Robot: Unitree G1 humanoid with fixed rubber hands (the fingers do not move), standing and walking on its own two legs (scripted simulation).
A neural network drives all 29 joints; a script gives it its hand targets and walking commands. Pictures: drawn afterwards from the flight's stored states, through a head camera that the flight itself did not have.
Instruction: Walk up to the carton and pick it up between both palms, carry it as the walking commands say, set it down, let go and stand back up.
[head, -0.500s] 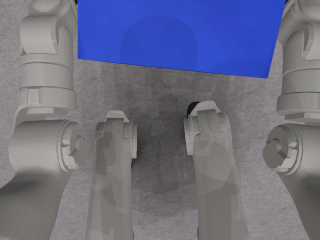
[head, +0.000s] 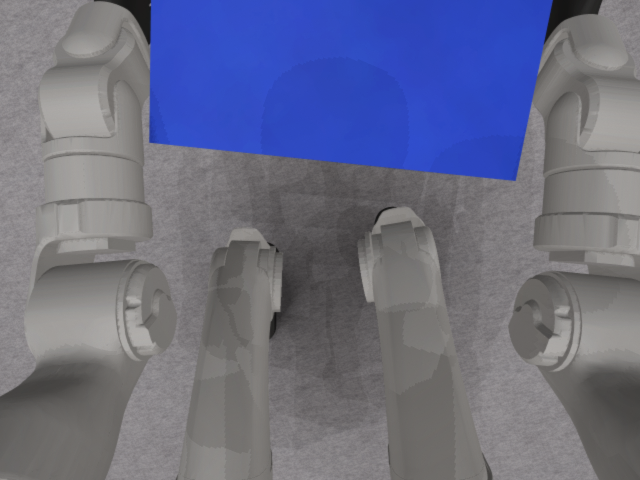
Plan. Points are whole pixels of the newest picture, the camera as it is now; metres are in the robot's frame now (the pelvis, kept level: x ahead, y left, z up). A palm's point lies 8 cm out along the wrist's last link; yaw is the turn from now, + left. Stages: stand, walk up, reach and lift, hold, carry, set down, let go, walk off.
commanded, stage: reach and lift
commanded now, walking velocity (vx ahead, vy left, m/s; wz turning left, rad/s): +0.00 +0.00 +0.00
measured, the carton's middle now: (341, 36) +0.53 -0.05 -0.16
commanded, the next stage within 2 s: none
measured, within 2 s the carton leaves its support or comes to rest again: neither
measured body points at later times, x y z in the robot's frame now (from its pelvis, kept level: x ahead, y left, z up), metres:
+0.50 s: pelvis +0.01 +0.01 +0.06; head +0.33 -0.04 +0.36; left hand +0.54 +0.15 -0.03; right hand +0.50 -0.23 -0.05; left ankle +0.14 +0.15 -0.48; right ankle +0.18 -0.14 -0.48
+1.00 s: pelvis +0.01 +0.00 +0.12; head +0.30 -0.05 +0.45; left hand +0.53 +0.14 +0.04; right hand +0.49 -0.24 +0.03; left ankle +0.14 +0.15 -0.48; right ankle +0.18 -0.14 -0.48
